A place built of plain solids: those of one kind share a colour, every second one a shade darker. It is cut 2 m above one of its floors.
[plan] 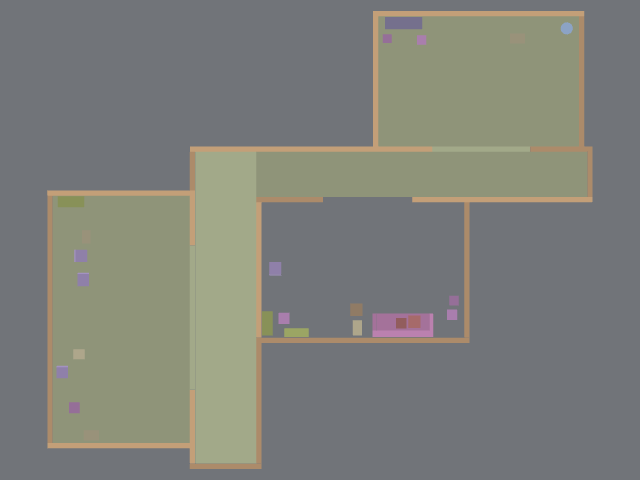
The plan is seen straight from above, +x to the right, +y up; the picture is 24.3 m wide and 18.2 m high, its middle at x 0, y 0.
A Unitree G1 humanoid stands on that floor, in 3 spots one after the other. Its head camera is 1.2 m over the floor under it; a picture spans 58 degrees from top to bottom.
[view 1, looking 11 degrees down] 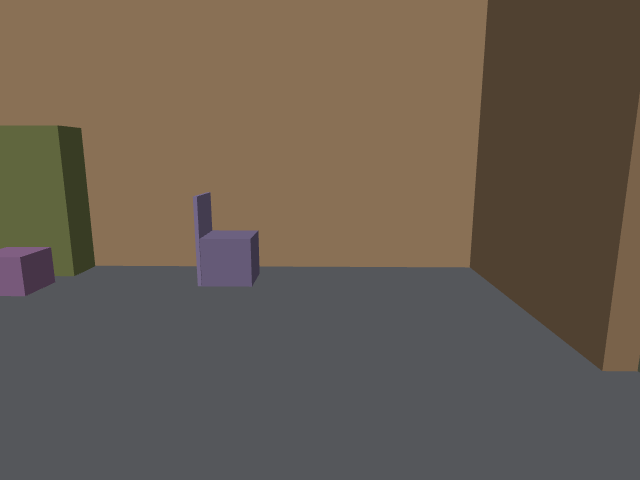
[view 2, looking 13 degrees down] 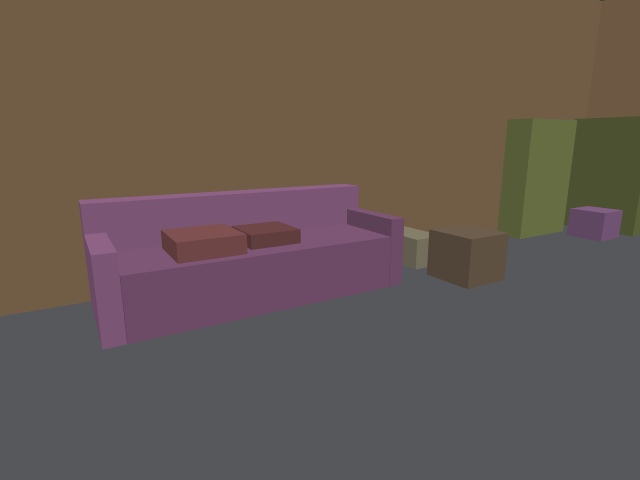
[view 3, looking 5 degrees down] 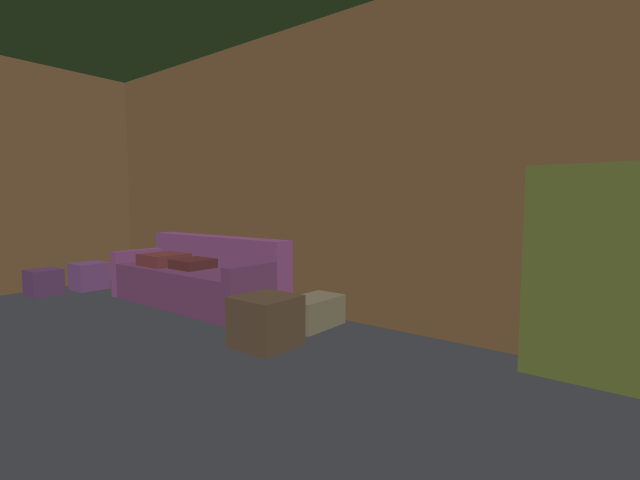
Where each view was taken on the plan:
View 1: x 2.41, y -0.13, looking -179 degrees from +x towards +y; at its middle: wall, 4.72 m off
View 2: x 4.40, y -0.13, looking -121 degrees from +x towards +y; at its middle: sofa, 3.42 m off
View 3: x -1.16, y -0.13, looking -52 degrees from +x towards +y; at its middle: wall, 4.55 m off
